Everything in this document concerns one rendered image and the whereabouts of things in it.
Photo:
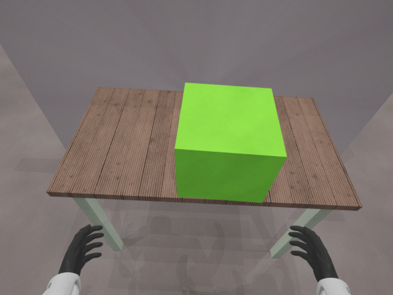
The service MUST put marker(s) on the robot left hand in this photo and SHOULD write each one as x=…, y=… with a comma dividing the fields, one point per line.
x=75, y=258

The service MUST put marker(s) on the robot right hand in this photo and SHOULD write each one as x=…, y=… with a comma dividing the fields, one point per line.
x=316, y=256

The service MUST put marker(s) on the carton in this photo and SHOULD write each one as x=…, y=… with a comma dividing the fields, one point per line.
x=229, y=144

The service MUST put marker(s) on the robot right forearm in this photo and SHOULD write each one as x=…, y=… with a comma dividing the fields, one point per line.
x=332, y=286

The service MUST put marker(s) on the table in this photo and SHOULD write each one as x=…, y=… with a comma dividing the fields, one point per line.
x=123, y=149

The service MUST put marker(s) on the robot left forearm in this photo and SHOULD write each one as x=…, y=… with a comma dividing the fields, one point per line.
x=64, y=284

